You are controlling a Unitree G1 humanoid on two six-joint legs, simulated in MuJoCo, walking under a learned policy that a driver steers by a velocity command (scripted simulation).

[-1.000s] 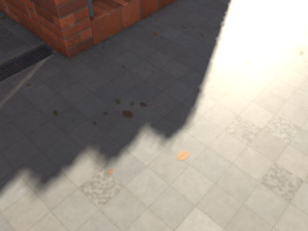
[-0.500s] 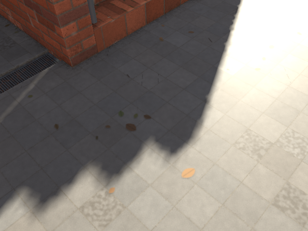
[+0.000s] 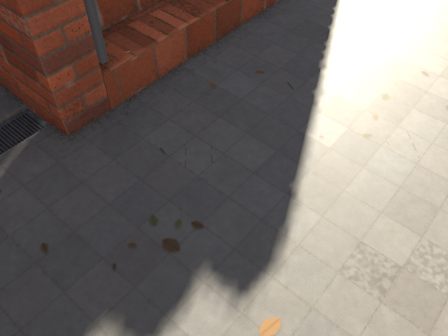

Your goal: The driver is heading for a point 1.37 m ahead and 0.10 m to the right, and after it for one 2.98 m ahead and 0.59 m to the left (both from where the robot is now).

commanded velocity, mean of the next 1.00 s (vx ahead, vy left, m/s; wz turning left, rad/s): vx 0.15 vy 0.00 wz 0.00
